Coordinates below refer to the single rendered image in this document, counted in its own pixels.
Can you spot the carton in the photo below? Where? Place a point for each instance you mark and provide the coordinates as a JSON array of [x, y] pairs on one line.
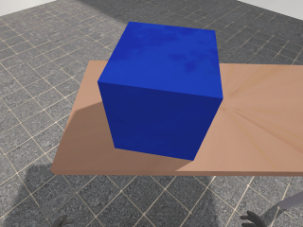
[[161, 89]]

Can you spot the table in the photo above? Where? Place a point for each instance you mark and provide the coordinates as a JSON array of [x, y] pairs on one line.
[[257, 131]]

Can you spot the left robot hand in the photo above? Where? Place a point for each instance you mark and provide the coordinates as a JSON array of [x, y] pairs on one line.
[[61, 221]]

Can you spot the right robot hand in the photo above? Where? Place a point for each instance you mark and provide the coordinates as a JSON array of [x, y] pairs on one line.
[[258, 222]]

